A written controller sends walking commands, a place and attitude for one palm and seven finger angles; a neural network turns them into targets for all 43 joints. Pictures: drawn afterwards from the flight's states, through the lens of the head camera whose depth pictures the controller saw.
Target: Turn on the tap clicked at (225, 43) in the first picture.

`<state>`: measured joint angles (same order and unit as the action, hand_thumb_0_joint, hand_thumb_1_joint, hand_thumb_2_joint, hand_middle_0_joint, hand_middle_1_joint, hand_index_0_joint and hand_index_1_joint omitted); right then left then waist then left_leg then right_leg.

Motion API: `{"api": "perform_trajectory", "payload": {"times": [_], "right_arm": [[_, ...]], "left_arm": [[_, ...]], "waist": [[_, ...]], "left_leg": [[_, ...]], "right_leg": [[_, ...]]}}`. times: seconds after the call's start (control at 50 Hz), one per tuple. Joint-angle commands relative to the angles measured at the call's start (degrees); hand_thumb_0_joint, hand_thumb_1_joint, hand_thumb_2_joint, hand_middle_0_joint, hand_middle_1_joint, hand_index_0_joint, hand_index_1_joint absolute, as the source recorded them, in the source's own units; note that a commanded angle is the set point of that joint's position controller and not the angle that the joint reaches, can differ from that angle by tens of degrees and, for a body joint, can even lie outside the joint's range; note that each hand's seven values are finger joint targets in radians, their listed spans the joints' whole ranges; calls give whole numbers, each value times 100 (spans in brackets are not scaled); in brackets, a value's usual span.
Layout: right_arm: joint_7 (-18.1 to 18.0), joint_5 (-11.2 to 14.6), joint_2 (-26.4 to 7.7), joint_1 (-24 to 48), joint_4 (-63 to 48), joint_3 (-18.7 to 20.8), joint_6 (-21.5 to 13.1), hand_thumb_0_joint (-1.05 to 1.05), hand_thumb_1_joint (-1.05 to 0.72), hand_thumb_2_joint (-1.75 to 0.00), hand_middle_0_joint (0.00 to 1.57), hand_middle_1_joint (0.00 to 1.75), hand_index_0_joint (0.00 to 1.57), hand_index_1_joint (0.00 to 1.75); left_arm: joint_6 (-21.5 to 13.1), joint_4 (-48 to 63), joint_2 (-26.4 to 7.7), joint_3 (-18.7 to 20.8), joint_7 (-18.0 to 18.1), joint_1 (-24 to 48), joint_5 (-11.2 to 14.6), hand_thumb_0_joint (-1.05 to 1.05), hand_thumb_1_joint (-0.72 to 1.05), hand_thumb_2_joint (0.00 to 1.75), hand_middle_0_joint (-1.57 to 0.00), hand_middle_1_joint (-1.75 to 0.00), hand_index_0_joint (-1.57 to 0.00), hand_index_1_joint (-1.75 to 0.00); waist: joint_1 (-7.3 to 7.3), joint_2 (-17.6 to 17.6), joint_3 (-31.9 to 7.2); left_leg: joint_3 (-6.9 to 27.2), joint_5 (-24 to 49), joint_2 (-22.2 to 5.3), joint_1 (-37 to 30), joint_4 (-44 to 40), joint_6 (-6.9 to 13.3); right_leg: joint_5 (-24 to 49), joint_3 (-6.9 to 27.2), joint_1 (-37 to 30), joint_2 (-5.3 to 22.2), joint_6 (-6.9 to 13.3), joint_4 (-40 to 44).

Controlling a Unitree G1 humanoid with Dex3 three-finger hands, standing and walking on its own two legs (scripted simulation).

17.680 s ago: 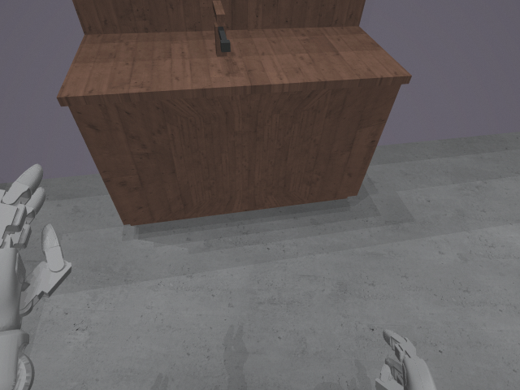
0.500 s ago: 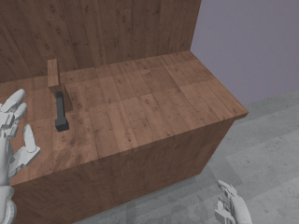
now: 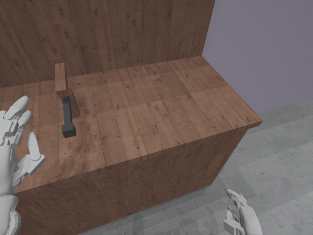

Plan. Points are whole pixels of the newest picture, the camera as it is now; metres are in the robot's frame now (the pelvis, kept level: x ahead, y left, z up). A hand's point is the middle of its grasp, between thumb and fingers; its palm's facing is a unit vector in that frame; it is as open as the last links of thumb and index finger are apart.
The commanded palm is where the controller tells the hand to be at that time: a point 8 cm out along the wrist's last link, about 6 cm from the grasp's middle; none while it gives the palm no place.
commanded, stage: look again from close up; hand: left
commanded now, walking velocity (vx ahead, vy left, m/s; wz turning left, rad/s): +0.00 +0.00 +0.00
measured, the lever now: (68, 130) +0.35 +0.27 +0.06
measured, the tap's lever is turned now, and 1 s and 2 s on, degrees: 0 0 0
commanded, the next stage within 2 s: turn the palm inward beside the body in 0.02 s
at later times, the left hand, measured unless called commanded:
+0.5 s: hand (50, 168) +0.20 +0.22 +0.14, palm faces +0.44 -0.85 -0.30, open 7.4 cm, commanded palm +0.15 +0.27 +0.16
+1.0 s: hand (66, 169) +0.21 +0.20 +0.13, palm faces +0.51 -0.82 -0.26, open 7.4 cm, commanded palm +0.15 +0.24 +0.15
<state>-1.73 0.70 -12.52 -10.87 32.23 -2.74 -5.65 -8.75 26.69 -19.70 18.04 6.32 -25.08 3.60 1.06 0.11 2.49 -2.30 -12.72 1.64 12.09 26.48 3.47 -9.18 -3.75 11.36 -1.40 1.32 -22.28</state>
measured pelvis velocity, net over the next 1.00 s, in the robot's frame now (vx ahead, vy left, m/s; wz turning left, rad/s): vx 0.02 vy -0.07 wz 0.05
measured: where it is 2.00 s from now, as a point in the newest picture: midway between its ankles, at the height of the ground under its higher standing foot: outside the picture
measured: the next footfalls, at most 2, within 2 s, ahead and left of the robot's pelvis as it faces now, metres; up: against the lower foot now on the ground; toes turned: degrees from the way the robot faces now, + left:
none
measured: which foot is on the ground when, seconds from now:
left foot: down 0.00-1.00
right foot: down 0.00-1.00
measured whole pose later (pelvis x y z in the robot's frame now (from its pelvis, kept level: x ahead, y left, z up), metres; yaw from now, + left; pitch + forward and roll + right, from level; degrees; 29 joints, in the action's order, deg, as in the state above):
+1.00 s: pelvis +0.02 -0.07 -0.02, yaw +3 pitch +1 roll +1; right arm -4.7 1.2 -15.7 -11.5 38.4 -0.6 -12.1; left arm -3.0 22.1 -16.7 19.6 5.7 -26.1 11.2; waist 3.7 -2.7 -3.0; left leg 1.8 -19.7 -0.1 19.4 37.9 -1.2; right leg -19.8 -6.9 19.7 -3.4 6.5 -37.8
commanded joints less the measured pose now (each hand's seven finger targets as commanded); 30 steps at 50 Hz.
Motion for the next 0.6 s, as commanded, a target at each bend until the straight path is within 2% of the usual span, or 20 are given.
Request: {"api": "perform_trajectory", "payload": {"times": [0.0,0.08,0.1,0.12,0.14,0.16,0.18,0.2,0.22,0.26,0.28,0.32,0.34,0.36,0.4,0.42,0.46,0.52,0.56,0.58], "right_arm": [[-52,53,-693,650,-896,310,-300,0,-90,-90,20,30,20,30],[-54,41,-697,570,-886,330,-297,0,-90,-90,20,30,20,30],[-533,408,-1062,-532,-1701,-878,-176,0,-90,-90,20,30,20,30],[-443,-336,-650,411,-712,407,-282,0,-90,-90,20,30,20,30],[-98,-137,-905,240,-655,378,-317,0,-90,-90,20,30,20,30],[-36,-120,-1092,329,-589,446,-410,0,-90,-90,20,30,20,30],[-40,-18,-1096,496,-508,449,-455,0,-90,-90,20,30,20,30],[65,149,-941,856,-591,279,-477,0,-90,-90,20,30,20,30],[143,117,-1048,777,-512,299,-467,0,-90,-90,20,30,20,30],[197,110,-977,1076,-673,273,-390,0,-90,-90,20,30,20,30],[201,82,-935,1129,-719,269,-354,0,-90,-90,20,30,20,30],[148,-29,-865,1242,-810,285,-373,0,-90,-90,20,30,20,30],[111,-63,-789,1269,-775,273,-386,0,-90,-90,20,30,20,30],[80,-88,-738,1271,-734,280,-402,0,-90,-90,20,30,20,30],[28,-86,-665,1217,-626,251,-425,0,-90,-90,20,30,20,30],[19,-118,-592,1173,-626,233,-460,0,-90,-90,20,30,20,30],[-27,-91,-635,1080,-461,225,-481,0,-90,-90,20,30,20,30],[-137,-62,-727,1094,-432,203,-519,0,-90,-90,20,30,20,30],[-260,-27,-744,1100,-417,184,-544,0,-90,-90,20,30,20,30],[-317,-20,-754,1092,-409,185,-565,0,-90,-90,20,30,20,30]], "left_arm": [[-348,1248,-1007,675,106,377,18,0,90,90,-20,-30,-20,-30],[-363,1198,-899,583,95,453,20,0,90,90,-20,-30,-20,-30],[-1383,3279,-5799,2036,220,5920,-353,0,90,90,-20,-30,-20,-30],[-133,-33,-2834,2033,-13,4281,-773,0,90,90,-20,-30,-20,-30],[464,-969,-1516,771,-162,2839,161,0,90,90,-20,-30,-20,-30],[617,115,-904,729,-402,2826,483,0,90,90,-20,-30,-20,-30],[927,-74,-853,590,-564,2029,723,0,90,90,-20,-30,-20,-30],[1245,-323,12,-66,-702,1164,814,0,90,90,-20,-30,-20,-30],[1369,106,-319,-39,-747,1183,569,0,90,90,-20,-30,-20,-30],[1452,554,-554,-91,-626,1047,166,0,90,90,-20,-30,-20,-30],[1367,776,-626,-19,-507,910,47,0,90,90,-20,-30,-20,-30],[973,1503,-1202,616,-127,1367,-22,0,90,90,-20,-30,-20,-30],[749,1349,-1160,782,58,1222,4,0,90,90,-20,-30,-20,-30],[491,1438,-1137,882,225,1139,53,0,90,90,-20,-30,-20,-30],[132,1769,-1459,1102,558,1410,-16,0,90,90,-20,-30,-20,-30],[46,1635,-1102,776,661,1586,-51,0,90,90,-20,-30,-20,-30],[73,939,-846,639,699,1341,-16,0,90,90,-20,-30,-20,-30],[315,774,-802,362,407,1530,42,0,90,90,-20,-30,-20,-30],[545,630,-813,237,137,1550,175,0,90,90,-20,-30,-20,-30],[636,637,-854,228,21,1570,234,0,90,90,-20,-30,-20,-30]], "waist": [[11,-387,-750],[3,-241,-703],[-498,-1867,-72],[434,-1323,-1653],[87,-874,-1275],[183,-609,-1860],[370,-549,-1741],[401,-502,-1383],[391,-337,-1143],[291,-176,-573],[269,-92,-550],[296,-70,-961],[298,80,-881],[326,-7,-934],[370,-771,-967],[300,-883,-967],[213,-588,-676],[109,-478,-754],[121,-195,-686],[152,-261,-699]], "left_leg": [[860,251,-716,8,-732,-220],[858,82,-723,88,-744,-210],[998,-885,-354,1987,-718,42],[515,950,-173,-71,-309,-393],[675,2096,-289,-485,-373,-828],[672,2385,-379,-1347,-310,-855],[646,2301,-358,-1335,-351,-777],[642,2116,-380,-1170,-399,-783],[691,1688,-400,-805,-489,-676],[708,557,-344,-184,-567,-516],[727,110,-333,-13,-570,-455],[714,-345,-230,172,-489,-437],[713,-504,-246,268,-418,-433],[675,-563,-235,303,-325,-414],[591,-965,-202,371,-248,-396],[614,-1062,-177,420,-212,-394],[602,-1369,-165,647,-58,-289],[515,-1279,-104,621,134,-160],[466,-1158,-73,667,241,-103],[452,-1065,-62,664,289,-88]], "right_leg": [[349,615,-378,617,20,277],[248,626,-407,619,14,336],[-678,550,-1000,3,-423,-352],[-208,284,-707,179,153,-426],[219,-226,43,-56,263,-396],[533,-136,222,-118,154,-403],[400,-127,145,-56,133,-436],[206,-151,316,-84,120,-540],[273,-242,349,-27,101,-546],[20,-275,401,-38,90,-619],[-185,-268,440,-44,81,-666],[-487,-184,422,-68,84,-760],[-686,-180,542,-100,67,-811],[-782,-159,598,-107,60,-835],[-1035,-49,731,-84,68,-892],[-1084,-28,789,-43,82,-891],[-1288,36,926,-5,45,-821],[-1385,192,889,90,23,-589],[-1570,318,752,169,-19,-383],[-1607,405,684,213,-21,-303]]}}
